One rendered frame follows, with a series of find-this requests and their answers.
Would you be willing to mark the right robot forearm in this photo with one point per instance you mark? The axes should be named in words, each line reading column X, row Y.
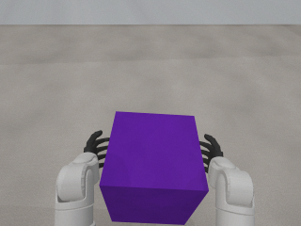
column 234, row 193

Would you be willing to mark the left robot forearm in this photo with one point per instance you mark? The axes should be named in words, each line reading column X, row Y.
column 74, row 191

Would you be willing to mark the robot left hand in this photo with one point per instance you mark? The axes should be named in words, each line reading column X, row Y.
column 92, row 144

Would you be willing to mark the carton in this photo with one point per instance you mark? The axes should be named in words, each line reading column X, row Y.
column 153, row 171

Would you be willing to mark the robot right hand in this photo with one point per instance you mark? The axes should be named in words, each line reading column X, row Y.
column 214, row 150

